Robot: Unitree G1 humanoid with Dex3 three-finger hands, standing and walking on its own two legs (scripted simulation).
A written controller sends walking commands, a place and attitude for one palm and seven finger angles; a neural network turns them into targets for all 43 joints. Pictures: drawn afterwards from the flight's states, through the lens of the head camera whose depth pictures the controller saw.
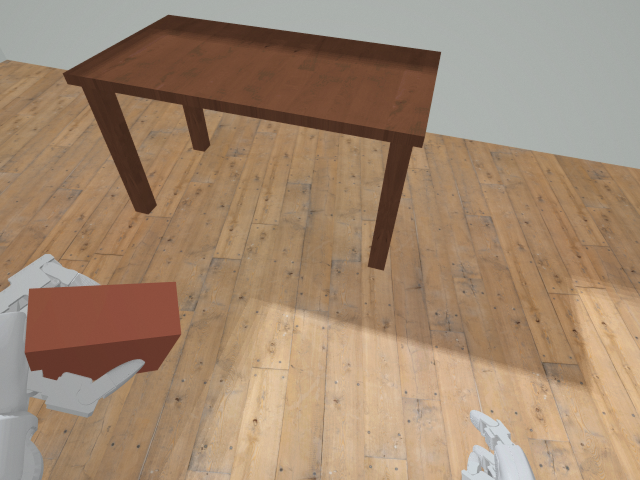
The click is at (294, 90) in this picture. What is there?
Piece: table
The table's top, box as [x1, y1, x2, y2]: [63, 15, 440, 147]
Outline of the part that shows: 63,73 67,83 421,147 424,138 440,52 167,15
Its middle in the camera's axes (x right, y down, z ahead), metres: -0.20 -0.64 +1.45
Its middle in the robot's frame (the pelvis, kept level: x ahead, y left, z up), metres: +1.49 +0.29 -0.13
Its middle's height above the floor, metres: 0.64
